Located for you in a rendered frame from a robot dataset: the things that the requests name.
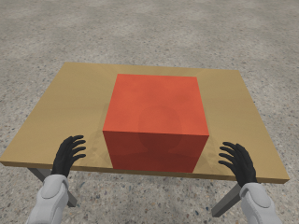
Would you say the robot left hand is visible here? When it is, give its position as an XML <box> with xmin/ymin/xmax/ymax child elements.
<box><xmin>50</xmin><ymin>135</ymin><xmax>86</xmax><ymax>178</ymax></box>

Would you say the carton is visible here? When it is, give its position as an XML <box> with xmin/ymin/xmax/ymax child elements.
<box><xmin>102</xmin><ymin>74</ymin><xmax>209</xmax><ymax>173</ymax></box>

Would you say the robot right hand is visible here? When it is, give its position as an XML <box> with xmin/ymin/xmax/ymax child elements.
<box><xmin>218</xmin><ymin>142</ymin><xmax>258</xmax><ymax>188</ymax></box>

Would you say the table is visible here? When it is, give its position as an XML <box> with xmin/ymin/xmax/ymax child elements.
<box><xmin>0</xmin><ymin>62</ymin><xmax>290</xmax><ymax>217</ymax></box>

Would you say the left robot forearm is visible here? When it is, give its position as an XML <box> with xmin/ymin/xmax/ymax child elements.
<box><xmin>25</xmin><ymin>174</ymin><xmax>69</xmax><ymax>224</ymax></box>

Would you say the right robot forearm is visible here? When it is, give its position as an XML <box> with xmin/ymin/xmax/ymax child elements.
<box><xmin>239</xmin><ymin>182</ymin><xmax>282</xmax><ymax>224</ymax></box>

